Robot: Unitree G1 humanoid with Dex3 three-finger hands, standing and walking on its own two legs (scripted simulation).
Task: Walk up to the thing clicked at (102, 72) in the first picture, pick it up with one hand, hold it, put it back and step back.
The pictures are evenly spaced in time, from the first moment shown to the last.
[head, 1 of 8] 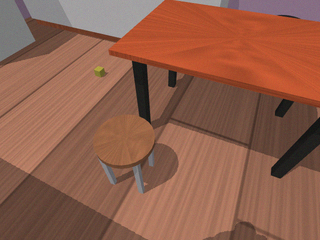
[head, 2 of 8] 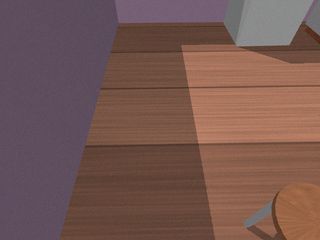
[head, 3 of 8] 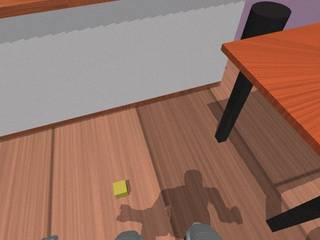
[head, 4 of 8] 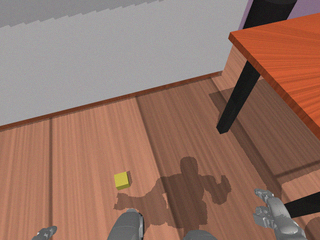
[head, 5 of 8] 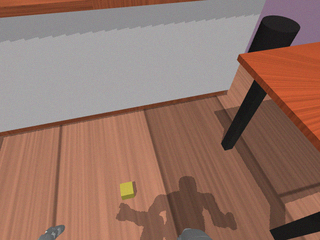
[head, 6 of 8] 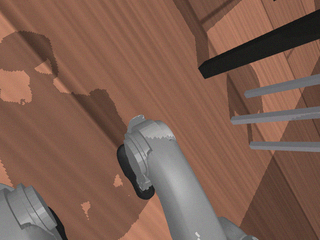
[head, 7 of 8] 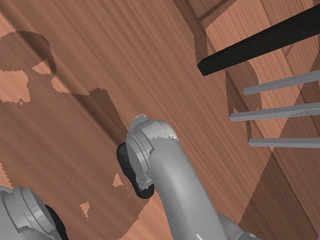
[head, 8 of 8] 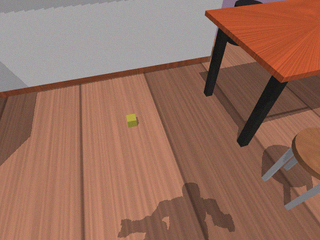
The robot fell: no
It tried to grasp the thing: yes
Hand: left
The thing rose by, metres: 0.68
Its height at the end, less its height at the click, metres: +0.00
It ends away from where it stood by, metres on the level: 0.01
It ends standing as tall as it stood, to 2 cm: yes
